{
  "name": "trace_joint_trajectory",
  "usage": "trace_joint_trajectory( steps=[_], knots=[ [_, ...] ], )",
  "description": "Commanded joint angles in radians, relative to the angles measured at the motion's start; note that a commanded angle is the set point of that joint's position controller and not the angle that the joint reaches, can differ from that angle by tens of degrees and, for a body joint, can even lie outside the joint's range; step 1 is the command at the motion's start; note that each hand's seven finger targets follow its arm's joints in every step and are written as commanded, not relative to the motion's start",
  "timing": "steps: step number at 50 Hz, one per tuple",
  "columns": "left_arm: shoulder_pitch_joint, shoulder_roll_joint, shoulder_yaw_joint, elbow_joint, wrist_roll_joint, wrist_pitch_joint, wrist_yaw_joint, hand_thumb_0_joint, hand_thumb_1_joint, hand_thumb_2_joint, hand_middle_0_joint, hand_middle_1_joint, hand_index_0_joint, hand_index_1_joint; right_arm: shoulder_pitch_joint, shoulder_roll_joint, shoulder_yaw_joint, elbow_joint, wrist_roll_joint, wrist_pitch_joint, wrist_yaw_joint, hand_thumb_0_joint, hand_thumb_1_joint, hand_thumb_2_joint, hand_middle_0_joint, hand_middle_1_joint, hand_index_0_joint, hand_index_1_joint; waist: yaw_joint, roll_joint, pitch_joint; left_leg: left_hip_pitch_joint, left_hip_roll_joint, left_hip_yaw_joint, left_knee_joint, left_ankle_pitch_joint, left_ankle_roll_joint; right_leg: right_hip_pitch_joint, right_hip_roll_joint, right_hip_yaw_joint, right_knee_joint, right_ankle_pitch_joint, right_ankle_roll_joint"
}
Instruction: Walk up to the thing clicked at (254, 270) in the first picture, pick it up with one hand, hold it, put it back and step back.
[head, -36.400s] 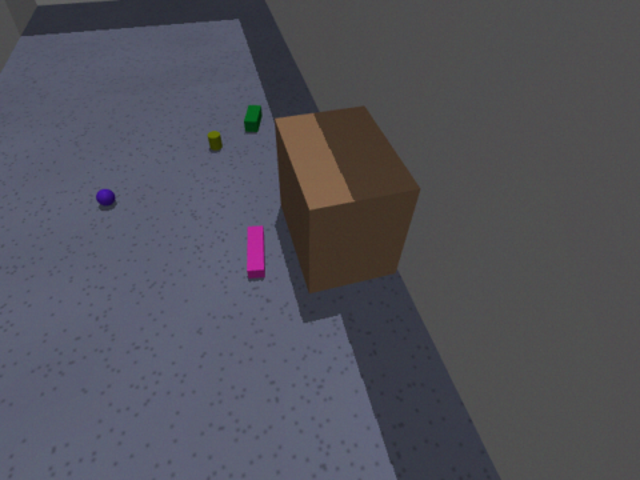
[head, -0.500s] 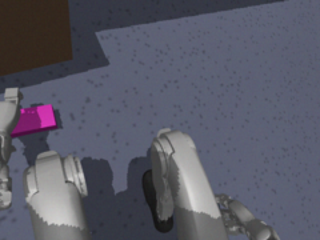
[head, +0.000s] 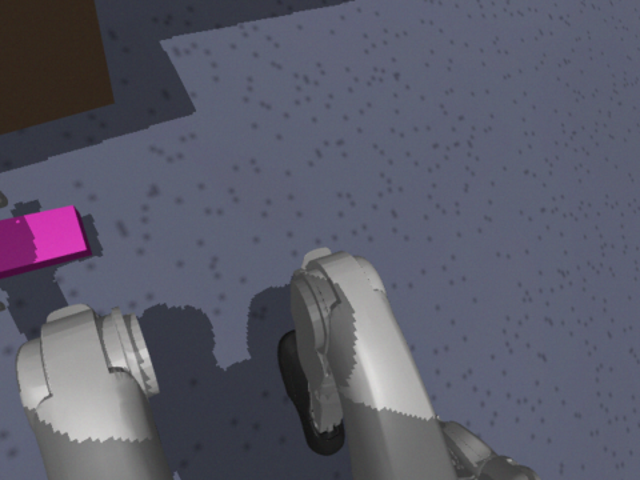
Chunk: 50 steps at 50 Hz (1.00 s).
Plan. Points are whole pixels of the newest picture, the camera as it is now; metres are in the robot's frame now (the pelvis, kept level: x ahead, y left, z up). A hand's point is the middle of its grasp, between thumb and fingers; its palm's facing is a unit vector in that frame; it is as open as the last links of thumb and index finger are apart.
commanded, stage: close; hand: left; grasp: from above
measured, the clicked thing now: out of the picture +0.41 +0.31 -0.27
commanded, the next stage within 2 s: none
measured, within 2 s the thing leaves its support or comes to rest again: neither
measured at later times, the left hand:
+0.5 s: hand out of the picture +0.39 +0.32 -0.25, palm faces -0.47 -0.17 -0.86, open 12.6 cm
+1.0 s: hand out of the picture +0.40 +0.31 -0.24, palm faces -0.42 -0.16 -0.89, open 11.2 cm
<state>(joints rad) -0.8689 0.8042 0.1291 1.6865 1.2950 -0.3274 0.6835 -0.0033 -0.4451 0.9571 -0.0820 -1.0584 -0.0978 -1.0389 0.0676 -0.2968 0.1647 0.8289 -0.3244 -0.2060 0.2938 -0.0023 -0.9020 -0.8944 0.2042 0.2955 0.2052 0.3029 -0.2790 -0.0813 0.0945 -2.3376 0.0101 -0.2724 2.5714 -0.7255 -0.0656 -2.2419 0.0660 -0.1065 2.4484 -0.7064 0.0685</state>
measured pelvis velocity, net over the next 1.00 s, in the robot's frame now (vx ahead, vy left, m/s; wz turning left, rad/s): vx -0.01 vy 0.01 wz -0.04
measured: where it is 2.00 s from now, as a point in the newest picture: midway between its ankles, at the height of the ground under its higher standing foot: (237, 447)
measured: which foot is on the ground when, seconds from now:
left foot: down 0.00-1.00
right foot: down 0.00-1.00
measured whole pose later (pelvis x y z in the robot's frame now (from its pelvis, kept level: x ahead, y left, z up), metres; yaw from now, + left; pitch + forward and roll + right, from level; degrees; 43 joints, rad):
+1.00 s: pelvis -0.01 +0.01 +0.00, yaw -2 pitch +26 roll -14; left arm -0.94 0.86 0.15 1.76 1.23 -0.16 0.72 0.00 -0.08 0.71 -0.36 -0.88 -0.40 -0.84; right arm 0.03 -0.36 0.18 0.79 -0.28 -0.34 0.36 0.00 -0.90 -0.89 0.20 0.29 0.20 0.30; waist -0.33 -0.11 0.13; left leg -2.34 0.02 -0.29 2.57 -0.72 -0.04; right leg -2.21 0.08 -0.13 2.41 -0.69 0.08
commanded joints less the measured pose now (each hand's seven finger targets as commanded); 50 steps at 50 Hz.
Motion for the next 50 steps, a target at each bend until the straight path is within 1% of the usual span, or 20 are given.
trace_joint_trajectory(
  steps=[1,3,7,13,16,17,18,23,26,29,30,33,34,38,41,42,43,44,48,50],
  knots=[
    [-0.219,0.193,-0.009,-0.074,0.043,0.013,0.115,0.0,-0.308,0.967,-0.18,-1.0,-0.196,-0.982,0.149,-0.317,-0.087,0.013,0.003,-0.015,-0.007,0.0,-0.885,-0.893,0.2,0.299,0.2,0.299,-0.035,0.387,-0.627,0.466,0.012,0.157,-0.26,0.159,0.071,0.323,0.036,-0.138,-0.245,0.217,-0.091],
    [-0.227,0.176,-0.031,-0.05,0.053,0.048,0.145,0.0,-0.295,0.926,-0.186,-0.973,-0.207,-0.951,0.134,-0.326,-0.097,0.011,0.003,-0.031,0.002,0.0,-0.883,-0.893,0.2,0.299,0.2,0.299,-0.045,0.366,-0.601,0.447,0.012,0.155,-0.252,0.143,0.073,0.299,0.036,-0.139,-0.245,0.201,-0.089],
    [-0.265,0.16,-0.047,-0.051,0.015,0.12,0.174,0.0,-0.301,0.866,-0.198,-0.924,-0.218,-0.903,0.118,-0.332,-0.097,0.007,0.027,-0.062,0.021,0.0,-0.887,-0.894,0.2,0.299,0.2,0.3,-0.047,0.344,-0.582,0.427,0.017,0.156,-0.253,0.143,0.076,0.303,0.037,-0.127,-0.272,0.204,-0.084],
    [-0.293,0.141,-0.05,-0.024,-0.051,0.184,0.136,0.0,-0.28,0.8,-0.208,-0.913,-0.24,-0.88,0.102,-0.324,-0.091,-0.004,0.043,-0.107,0.045,0.0,-0.891,-0.896,0.2,0.299,0.2,0.3,-0.051,0.378,-0.58,0.437,0.023,0.15,-0.253,0.142,0.073,0.291,0.032,-0.128,-0.255,0.206,-0.084],
    [-0.262,0.222,0.021,0.011,-0.06,0.18,0.09,0.0,-0.273,0.784,-0.218,-0.913,-0.251,-0.879,0.126,-0.338,-0.089,0.0,0.041,-0.112,0.046,0.0,-0.894,-0.899,0.2,0.299,0.2,0.299,-0.053,0.414,-0.59,0.467,0.024,0.147,-0.258,0.189,0.07,0.313,0.028,-0.136,-0.234,0.255,-0.085],
    [-0.257,0.228,0.027,0.004,-0.061,0.174,0.074,0.0,-0.262,0.762,-0.221,-0.913,-0.259,-0.873,0.124,-0.336,-0.09,0.0,0.043,-0.109,0.043,0.0,-0.895,-0.899,0.2,0.299,0.2,0.299,-0.046,0.419,-0.593,0.468,0.023,0.143,-0.264,0.199,0.066,0.319,0.027,-0.138,-0.234,0.257,-0.086],
    [-0.257,0.221,0.033,0.006,-0.057,0.168,0.058,0.0,-0.26,0.761,-0.22,-0.913,-0.259,-0.873,0.139,-0.327,-0.08,-0.008,0.038,-0.107,0.046,0.0,-0.895,-0.899,0.2,0.299,0.2,0.299,-0.06,0.427,-0.595,0.494,0.023,0.138,-0.266,0.223,0.063,0.321,0.024,-0.147,-0.221,0.279,-0.087],
    [-0.284,0.201,-0.013,-0.033,-0.07,0.092,0.013,0.0,-0.21,0.749,-0.238,-0.943,-0.288,-0.89,0.122,-0.331,-0.058,-0.016,0.031,-0.096,0.04,0.0,-0.896,-0.9,0.2,0.299,0.199,0.299,-0.083,0.431,-0.601,0.505,0.025,0.123,-0.265,0.208,0.062,0.338,0.03,-0.164,-0.223,0.279,-0.085],
    [-0.286,0.184,-0.054,-0.063,-0.068,0.046,0.024,0.0,-0.174,0.758,-0.258,-0.952,-0.311,-0.897,0.117,-0.346,-0.053,-0.027,0.022,-0.093,0.036,0.0,-0.895,-0.899,0.2,0.299,0.2,0.299,-0.082,0.41,-0.601,0.483,0.024,0.126,-0.254,0.199,0.068,0.361,0.031,-0.164,-0.24,0.275,-0.081],
    [-0.27,0.184,-0.068,-0.054,-0.041,0.026,0.058,0.0,-0.137,0.756,-0.282,-0.939,-0.335,-0.883,0.128,-0.352,-0.044,-0.021,0.018,-0.092,0.035,0.0,-0.894,-0.898,0.2,0.299,0.2,0.299,-0.081,0.406,-0.591,0.495,0.024,0.12,-0.252,0.201,0.066,0.349,0.035,-0.171,-0.234,0.271,-0.083],
    [-0.271,0.205,-0.053,-0.063,-0.033,0.022,0.079,0.0,-0.12,0.747,-0.298,-0.927,-0.351,-0.872,0.132,-0.356,-0.043,-0.013,0.015,-0.091,0.036,0.0,-0.893,-0.897,0.2,0.299,0.2,0.299,-0.076,0.401,-0.601,0.499,0.028,0.114,-0.262,0.199,0.063,0.357,0.038,-0.177,-0.238,0.263,-0.084],
    [-0.231,0.239,-0.025,-0.041,0.002,0.045,0.143,0.0,-0.114,0.737,-0.301,-0.923,-0.356,-0.867,0.137,-0.361,-0.041,-0.007,0.014,-0.086,0.038,0.0,-0.893,-0.897,0.2,0.299,0.2,0.299,-0.065,0.405,-0.618,0.511,0.03,0.115,-0.261,0.224,0.061,0.373,0.047,-0.176,-0.239,0.287,-0.084],
    [-0.238,0.218,-0.041,-0.045,0.006,0.059,0.153,0.0,-0.104,0.747,-0.31,-0.919,-0.361,-0.866,0.129,-0.357,-0.047,-0.009,0.015,-0.093,0.046,0.0,-0.892,-0.897,0.2,0.299,0.2,0.299,-0.07,0.414,-0.593,0.51,0.031,0.114,-0.253,0.224,0.057,0.346,0.039,-0.177,-0.222,0.283,-0.084],
    [-0.266,0.212,-0.034,-0.042,-0.01,0.123,0.191,0.0,-0.099,0.683,-0.311,-0.898,-0.369,-0.837,0.114,-0.362,-0.05,-0.013,0.029,-0.107,0.059,0.0,-0.895,-0.898,0.2,0.299,0.2,0.299,-0.077,0.426,-0.577,0.497,0.035,0.117,-0.262,0.216,0.058,0.35,0.045,-0.168,-0.25,0.282,-0.08],
    [-0.297,0.255,-0.002,-0.048,-0.035,0.169,0.174,0.0,-0.084,0.723,-0.344,-0.88,-0.388,-0.834,0.108,-0.371,-0.057,-0.038,0.041,-0.126,0.068,0.0,-0.896,-0.899,0.2,0.299,0.2,0.299,-0.081,0.41,-0.571,0.467,0.035,0.126,-0.25,0.193,0.064,0.35,0.039,-0.153,-0.256,0.268,-0.076],
    [-0.277,0.206,-0.029,-0.013,-0.049,0.182,0.158,0.0,-0.082,0.715,-0.358,-0.867,-0.397,-0.825,0.125,-0.358,-0.055,-0.014,0.046,-0.126,0.067,0.0,-0.897,-0.899,0.2,0.299,0.2,0.299,-0.073,0.41,-0.566,0.46,0.033,0.131,-0.257,0.189,0.065,0.348,0.041,-0.149,-0.265,0.262,-0.078],
    [-0.289,0.202,-0.036,-0.019,-0.064,0.184,0.142,0.0,-0.08,0.724,-0.36,-0.864,-0.399,-0.824,0.129,-0.353,-0.057,-0.006,0.043,-0.134,0.069,0.0,-0.897,-0.899,0.2,0.299,0.2,0.299,-0.082,0.414,-0.56,0.454,0.034,0.128,-0.248,0.18,0.065,0.328,0.038,-0.154,-0.258,0.253,-0.077],
    [-0.268,0.253,0.011,-0.006,-0.07,0.185,0.125,0.0,-0.068,0.719,-0.358,-0.875,-0.403,-0.828,0.14,-0.368,-0.062,-0.026,0.043,-0.138,0.07,0.0,-0.896,-0.899,0.2,0.299,0.2,0.299,-0.081,0.423,-0.574,0.463,0.034,0.13,-0.249,0.188,0.069,0.346,0.04,-0.15,-0.255,0.264,-0.078],
    [-0.241,0.282,0.048,0.006,-0.081,0.174,0.042,0.0,-0.048,0.718,-0.392,-0.849,-0.425,-0.814,0.15,-0.362,-0.061,-0.023,0.05,-0.131,0.058,0.0,-0.897,-0.901,0.2,0.299,0.199,0.299,-0.069,0.415,-0.563,0.448,0.027,0.12,-0.271,0.185,0.068,0.338,0.031,-0.157,-0.245,0.246,-0.083],
    [-0.252,0.246,0.016,-0.009,-0.085,0.146,0.008,0.0,-0.064,0.659,-0.346,-0.866,-0.401,-0.81,0.141,-0.359,-0.057,-0.031,0.048,-0.121,0.051,0.0,-0.896,-0.901,0.2,0.299,0.2,0.299,-0.082,0.407,-0.584,0.463,0.028,0.121,-0.264,0.195,0.069,0.355,0.035,-0.159,-0.242,0.266,-0.082]
  ],
)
